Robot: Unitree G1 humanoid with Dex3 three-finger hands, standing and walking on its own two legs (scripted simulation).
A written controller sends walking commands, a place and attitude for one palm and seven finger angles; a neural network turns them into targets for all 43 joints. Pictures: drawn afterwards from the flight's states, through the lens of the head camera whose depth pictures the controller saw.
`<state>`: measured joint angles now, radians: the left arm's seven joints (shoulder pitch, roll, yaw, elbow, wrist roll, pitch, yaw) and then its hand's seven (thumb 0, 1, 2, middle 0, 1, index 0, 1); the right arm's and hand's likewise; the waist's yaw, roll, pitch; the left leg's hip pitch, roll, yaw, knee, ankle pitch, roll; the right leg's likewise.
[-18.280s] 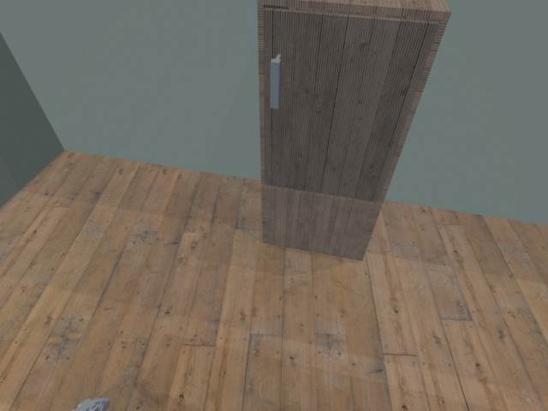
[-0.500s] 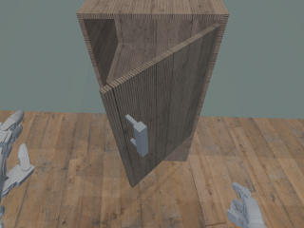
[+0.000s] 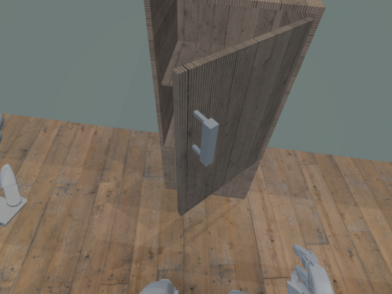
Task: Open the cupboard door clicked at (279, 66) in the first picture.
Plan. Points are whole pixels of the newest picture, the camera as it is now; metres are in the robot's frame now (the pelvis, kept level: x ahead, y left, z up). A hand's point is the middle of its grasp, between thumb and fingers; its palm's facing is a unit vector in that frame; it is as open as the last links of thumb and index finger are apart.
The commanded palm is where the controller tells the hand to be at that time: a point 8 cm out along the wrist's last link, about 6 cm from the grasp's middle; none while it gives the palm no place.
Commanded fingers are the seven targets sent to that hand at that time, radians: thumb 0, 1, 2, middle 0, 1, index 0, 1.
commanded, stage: step back with the hand held close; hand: left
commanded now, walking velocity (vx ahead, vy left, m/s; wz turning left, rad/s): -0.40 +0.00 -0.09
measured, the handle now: (202, 138) +0.43 +0.02 +0.07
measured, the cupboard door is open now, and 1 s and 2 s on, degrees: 46 46 46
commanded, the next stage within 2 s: stop stepping back and stand still in 0.34 s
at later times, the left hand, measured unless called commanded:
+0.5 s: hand (23, 257) +0.13 +0.22 +0.18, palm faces +0.25 -0.85 -0.47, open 7.4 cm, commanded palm +0.07 +0.27 +0.20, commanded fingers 0.00 0.90 0.90 -0.20 -0.30 -0.20 -0.30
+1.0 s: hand out of the picture +0.05 +0.22 +0.19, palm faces +0.33 -0.81 -0.48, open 7.4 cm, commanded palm +0.01 +0.26 +0.20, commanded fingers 0.00 0.90 0.90 -0.20 -0.30 -0.20 -0.30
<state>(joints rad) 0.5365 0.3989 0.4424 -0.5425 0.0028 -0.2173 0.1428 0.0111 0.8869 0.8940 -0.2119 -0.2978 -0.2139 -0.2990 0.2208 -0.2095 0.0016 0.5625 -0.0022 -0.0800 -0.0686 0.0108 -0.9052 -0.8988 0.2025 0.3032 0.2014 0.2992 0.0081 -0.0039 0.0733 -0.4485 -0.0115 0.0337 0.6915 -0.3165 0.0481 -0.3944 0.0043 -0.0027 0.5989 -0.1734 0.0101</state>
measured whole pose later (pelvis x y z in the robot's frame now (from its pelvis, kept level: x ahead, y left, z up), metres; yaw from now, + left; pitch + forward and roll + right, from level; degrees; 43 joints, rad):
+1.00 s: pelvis -0.17 -0.02 +0.02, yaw -7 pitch +1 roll +3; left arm 0.57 0.41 0.40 -0.43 -0.01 -0.22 0.13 0.01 0.88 0.89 -0.22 -0.30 -0.22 -0.30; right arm 0.32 -0.21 0.00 0.71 -0.02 -0.12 -0.08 0.01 -0.91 -0.90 0.20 0.30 0.20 0.30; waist 0.01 -0.06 -0.09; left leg -0.45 0.02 0.03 0.90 -0.29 0.00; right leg -0.25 0.00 -0.08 0.46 -0.23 -0.08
